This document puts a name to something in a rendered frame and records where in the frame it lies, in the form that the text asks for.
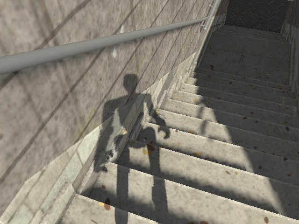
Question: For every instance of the stairs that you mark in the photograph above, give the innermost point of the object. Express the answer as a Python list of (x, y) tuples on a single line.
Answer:
[(223, 150), (253, 33)]

